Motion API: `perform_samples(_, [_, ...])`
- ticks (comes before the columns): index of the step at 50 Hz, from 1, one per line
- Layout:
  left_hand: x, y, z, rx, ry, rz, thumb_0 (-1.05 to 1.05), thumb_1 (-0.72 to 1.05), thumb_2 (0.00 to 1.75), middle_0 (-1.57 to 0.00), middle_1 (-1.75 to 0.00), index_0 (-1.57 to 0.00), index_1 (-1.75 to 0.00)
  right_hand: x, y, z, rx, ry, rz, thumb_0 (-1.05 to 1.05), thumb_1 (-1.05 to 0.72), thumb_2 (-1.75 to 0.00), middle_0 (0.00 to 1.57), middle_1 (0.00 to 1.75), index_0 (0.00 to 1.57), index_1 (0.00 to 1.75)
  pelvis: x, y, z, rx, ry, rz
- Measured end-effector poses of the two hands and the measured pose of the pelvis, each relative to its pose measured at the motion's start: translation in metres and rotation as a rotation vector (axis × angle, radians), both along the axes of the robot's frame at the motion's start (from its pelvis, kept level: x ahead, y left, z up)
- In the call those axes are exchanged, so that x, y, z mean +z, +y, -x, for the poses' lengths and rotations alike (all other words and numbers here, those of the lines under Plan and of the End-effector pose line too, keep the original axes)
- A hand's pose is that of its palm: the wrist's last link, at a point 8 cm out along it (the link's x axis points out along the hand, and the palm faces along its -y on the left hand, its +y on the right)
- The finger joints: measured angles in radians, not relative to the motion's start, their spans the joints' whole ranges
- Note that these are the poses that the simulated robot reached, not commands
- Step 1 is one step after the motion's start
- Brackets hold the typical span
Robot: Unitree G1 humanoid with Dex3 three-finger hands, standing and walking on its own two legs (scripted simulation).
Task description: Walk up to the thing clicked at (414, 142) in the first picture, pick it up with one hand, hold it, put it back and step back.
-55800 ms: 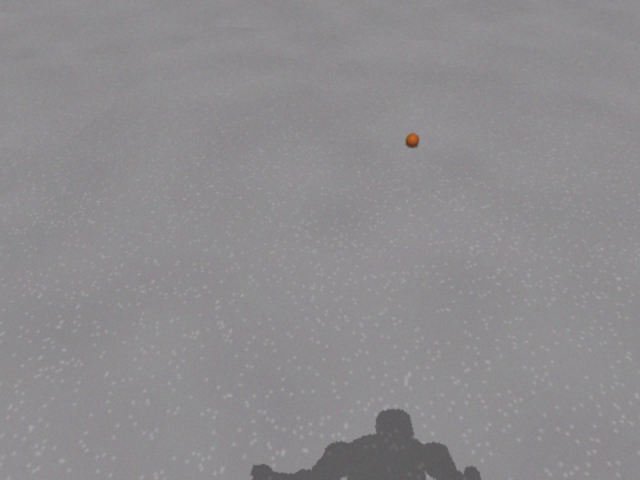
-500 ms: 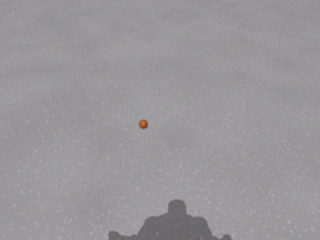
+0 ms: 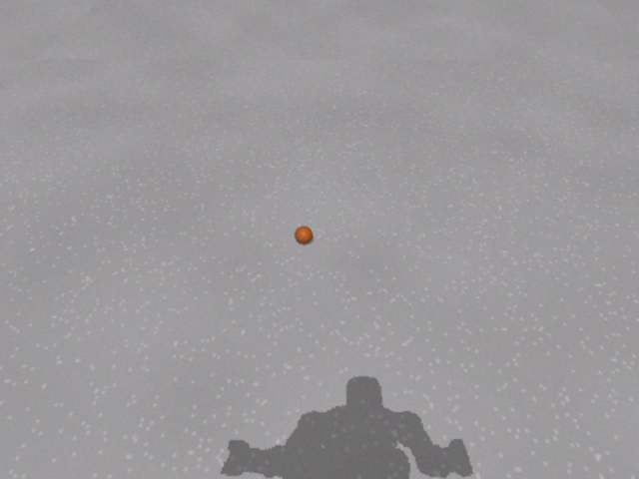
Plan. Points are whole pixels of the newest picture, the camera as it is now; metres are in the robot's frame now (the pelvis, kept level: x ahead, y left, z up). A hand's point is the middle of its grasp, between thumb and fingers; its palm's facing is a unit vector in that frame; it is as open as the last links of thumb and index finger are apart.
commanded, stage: step back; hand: left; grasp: from above
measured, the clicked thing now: (303, 235) +1.09 +0.14 -0.72
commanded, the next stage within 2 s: stand in 0.16 s
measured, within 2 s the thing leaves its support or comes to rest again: neither
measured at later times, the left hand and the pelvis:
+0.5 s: hand out of the picture +0.10 +0.26 -0.13, palm faces -0.04 -0.94 -0.33, open 7.4 cm; pelvis +0.01 +0.01 +0.02, yaw -1 degrees
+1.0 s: hand out of the picture +0.09 +0.26 -0.13, palm faces -0.05 -0.94 -0.34, open 7.4 cm; pelvis +0.01 +0.01 +0.02, yaw -1 degrees
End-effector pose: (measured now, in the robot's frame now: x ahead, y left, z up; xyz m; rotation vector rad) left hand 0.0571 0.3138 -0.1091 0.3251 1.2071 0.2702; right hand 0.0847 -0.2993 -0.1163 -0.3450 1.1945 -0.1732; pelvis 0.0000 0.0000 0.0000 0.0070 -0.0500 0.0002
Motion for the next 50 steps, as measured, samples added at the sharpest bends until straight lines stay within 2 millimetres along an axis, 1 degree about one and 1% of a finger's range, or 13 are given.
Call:
perform_samples(5, [0.000, -0.001, -0.014, -0.027, -0.009, 0.017, 0.00, 0.90, 0.90, -0.21, -0.30, -0.21, -0.30, 0.006, 0.016, -0.024, -0.002, -0.047, -0.026, 0.01, -0.90, -0.90, 0.21, 0.30, 0.21, 0.30, 0.004, 0.003, -0.004, -0.008, 0.004, 0.015])
perform_samples(8, [0.003, -0.002, -0.023, -0.037, -0.012, 0.026, 0.00, 0.90, 0.90, -0.21, -0.30, -0.21, -0.30, 0.011, 0.022, -0.035, 0.001, -0.069, -0.037, 0.01, -0.90, -0.90, 0.21, 0.30, 0.21, 0.30, 0.008, 0.007, -0.007, -0.013, 0.007, 0.015])
perform_samples(13, [0.008, -0.005, -0.033, -0.050, -0.013, 0.046, 0.00, 0.90, 0.90, -0.21, -0.30, -0.21, -0.30, 0.018, 0.027, -0.041, 0.012, -0.081, -0.046, 0.01, -0.90, -0.90, 0.21, 0.30, 0.21, 0.30, 0.016, 0.010, -0.010, -0.014, 0.005, 0.013])
perform_samples(17, [0.011, -0.007, -0.037, -0.061, -0.010, 0.056, 0.00, 0.90, 0.90, -0.21, -0.30, -0.21, -0.30, 0.022, 0.025, -0.037, -0.002, -0.072, -0.040, 0.01, -0.90, -0.90, 0.21, 0.30, 0.21, 0.30, 0.020, 0.012, -0.011, -0.016, 0.001, 0.011])
perform_samples(22, [0.012, -0.008, -0.038, -0.067, 0.001, 0.062, 0.00, 0.90, 0.90, -0.21, -0.30, -0.21, -0.30, 0.024, 0.020, -0.023, -0.028, -0.045, -0.027, 0.01, -0.90, -0.90, 0.21, 0.30, 0.21, 0.30, 0.023, 0.013, -0.011, -0.019, 0.001, 0.009])
perform_samples(30, [0.013, -0.007, -0.033, -0.071, 0.024, 0.057, 0.00, 0.90, 0.90, -0.21, -0.30, -0.21, -0.30, 0.023, 0.013, 0.002, -0.064, 0.009, -0.016, 0.01, -0.90, -0.90, 0.21, 0.30, 0.21, 0.30, 0.024, 0.013, -0.010, -0.022, 0.003, 0.006])
perform_samples(35, [0.013, -0.007, -0.029, -0.072, 0.038, 0.052, 0.00, 0.90, 0.90, -0.21, -0.30, -0.21, -0.30, 0.020, 0.012, 0.012, -0.074, 0.034, -0.017, 0.01, -0.90, -0.90, 0.21, 0.30, 0.21, 0.30, 0.025, 0.012, -0.009, -0.022, 0.006, 0.006])
perform_samples(42, [0.014, -0.008, -0.025, -0.068, 0.052, 0.049, 0.00, 0.90, 0.90, -0.21, -0.30, -0.21, -0.30, 0.017, 0.012, 0.018, -0.075, 0.052, -0.026, 0.01, -0.90, -0.90, 0.21, 0.30, 0.21, 0.30, 0.025, 0.010, -0.011, -0.019, 0.011, 0.005])
perform_samples(50, [0.014, -0.011, -0.025, -0.067, 0.053, 0.048, 0.00, 0.90, 0.90, -0.21, -0.30, -0.21, -0.30, 0.017, 0.012, 0.012, -0.066, 0.047, -0.031, 0.01, -0.90, -0.90, 0.21, 0.30, 0.21, 0.30, 0.025, 0.007, -0.013, -0.019, 0.014, 0.006])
